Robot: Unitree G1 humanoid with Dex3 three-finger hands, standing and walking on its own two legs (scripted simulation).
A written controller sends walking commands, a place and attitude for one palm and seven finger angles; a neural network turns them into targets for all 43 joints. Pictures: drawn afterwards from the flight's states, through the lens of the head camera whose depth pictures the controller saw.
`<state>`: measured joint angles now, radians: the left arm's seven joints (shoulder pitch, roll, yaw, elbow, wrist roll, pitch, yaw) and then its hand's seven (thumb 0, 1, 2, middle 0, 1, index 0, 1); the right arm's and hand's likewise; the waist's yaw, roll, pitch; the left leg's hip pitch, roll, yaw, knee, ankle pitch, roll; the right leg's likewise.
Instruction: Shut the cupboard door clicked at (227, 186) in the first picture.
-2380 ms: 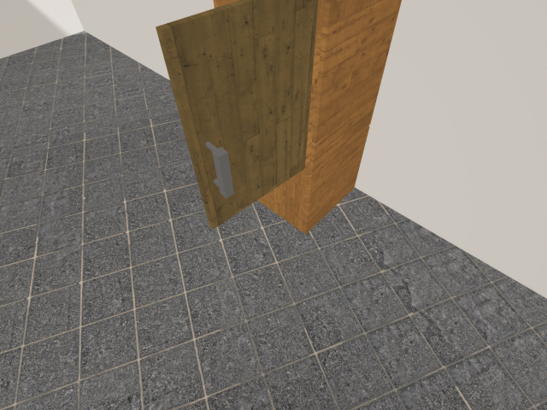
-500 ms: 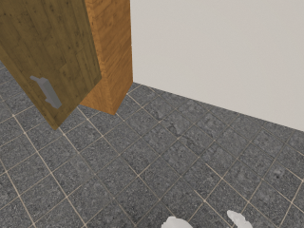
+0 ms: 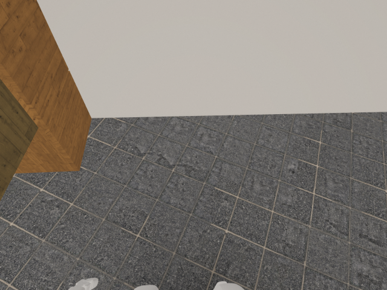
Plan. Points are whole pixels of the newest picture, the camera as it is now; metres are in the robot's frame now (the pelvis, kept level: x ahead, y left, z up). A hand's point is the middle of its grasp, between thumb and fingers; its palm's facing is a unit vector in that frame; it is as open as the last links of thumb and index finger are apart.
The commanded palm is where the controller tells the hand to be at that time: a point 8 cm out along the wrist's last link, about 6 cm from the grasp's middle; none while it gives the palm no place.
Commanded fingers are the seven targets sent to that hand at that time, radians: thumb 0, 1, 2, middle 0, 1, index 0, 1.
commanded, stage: walk around to get in front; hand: left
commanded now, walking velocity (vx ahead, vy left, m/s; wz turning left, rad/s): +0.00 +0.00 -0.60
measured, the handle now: out of the picture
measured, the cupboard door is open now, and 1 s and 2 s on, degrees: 85 85 85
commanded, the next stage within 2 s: none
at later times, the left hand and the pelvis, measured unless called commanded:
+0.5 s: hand (137, 281) +0.15 +0.13 -0.15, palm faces -0.29 -0.92 -0.26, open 7.4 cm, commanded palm none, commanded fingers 0.00 0.90 0.90 -0.20 -0.30 -0.20 -0.30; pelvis +0.01 -0.04 +0.01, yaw -19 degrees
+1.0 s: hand (177, 249) +0.22 +0.05 -0.15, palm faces -0.56 -0.78 -0.28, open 7.4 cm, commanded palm none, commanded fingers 0.00 0.90 0.90 -0.20 -0.30 -0.20 -0.30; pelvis +0.01 -0.07 +0.00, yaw -36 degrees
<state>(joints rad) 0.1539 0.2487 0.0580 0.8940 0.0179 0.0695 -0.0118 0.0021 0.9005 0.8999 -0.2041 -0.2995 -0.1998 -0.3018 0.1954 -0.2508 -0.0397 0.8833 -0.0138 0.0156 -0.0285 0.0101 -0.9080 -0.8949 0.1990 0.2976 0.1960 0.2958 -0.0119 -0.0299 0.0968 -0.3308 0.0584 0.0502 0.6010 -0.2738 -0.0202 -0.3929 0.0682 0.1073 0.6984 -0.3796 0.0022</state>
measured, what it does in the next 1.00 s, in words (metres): steps on the spot, turning right: right foot, then left foot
